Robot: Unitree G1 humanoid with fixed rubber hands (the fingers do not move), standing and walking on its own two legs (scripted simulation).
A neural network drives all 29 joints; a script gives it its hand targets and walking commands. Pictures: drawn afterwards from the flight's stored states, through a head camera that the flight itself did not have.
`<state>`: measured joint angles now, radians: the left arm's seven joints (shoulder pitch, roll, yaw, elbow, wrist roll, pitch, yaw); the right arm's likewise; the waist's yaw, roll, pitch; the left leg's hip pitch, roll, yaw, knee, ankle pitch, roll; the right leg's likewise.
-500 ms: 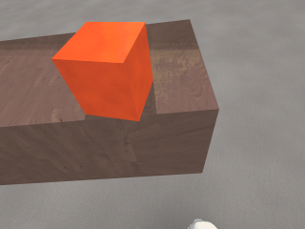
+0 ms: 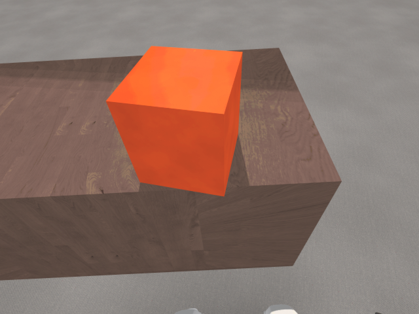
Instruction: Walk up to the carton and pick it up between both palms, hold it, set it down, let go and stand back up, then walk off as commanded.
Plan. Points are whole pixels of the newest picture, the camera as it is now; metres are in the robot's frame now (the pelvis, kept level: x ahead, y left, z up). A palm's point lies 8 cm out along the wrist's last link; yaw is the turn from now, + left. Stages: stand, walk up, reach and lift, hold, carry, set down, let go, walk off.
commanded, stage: walk up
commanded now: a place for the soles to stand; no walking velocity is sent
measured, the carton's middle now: (187, 121) +0.56 +0.08 +0.05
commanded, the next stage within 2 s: none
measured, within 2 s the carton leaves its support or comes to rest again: neither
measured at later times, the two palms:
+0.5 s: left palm out of the picture +0.12 +0.29 -0.06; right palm out of the picture +0.13 -0.33 -0.11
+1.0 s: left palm out of the picture +0.16 +0.37 -0.10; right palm (352, 288) +0.20 -0.26 -0.11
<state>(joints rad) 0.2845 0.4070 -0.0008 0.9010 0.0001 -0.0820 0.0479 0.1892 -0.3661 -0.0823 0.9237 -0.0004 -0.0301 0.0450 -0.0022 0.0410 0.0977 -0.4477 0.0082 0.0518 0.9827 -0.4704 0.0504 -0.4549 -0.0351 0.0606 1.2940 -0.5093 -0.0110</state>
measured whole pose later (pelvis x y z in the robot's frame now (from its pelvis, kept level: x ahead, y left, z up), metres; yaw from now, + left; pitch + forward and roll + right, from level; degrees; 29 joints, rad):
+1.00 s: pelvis +0.12 +0.05 -0.01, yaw +2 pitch -4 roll -2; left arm 0.28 0.41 0.00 0.90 0.00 -0.06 0.08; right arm 0.22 -0.37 -0.08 0.88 0.00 0.01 0.04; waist 0.00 0.03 0.10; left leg -0.46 0.02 0.04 1.02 -0.49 0.04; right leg -0.52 -0.05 0.01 1.28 -0.51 -0.01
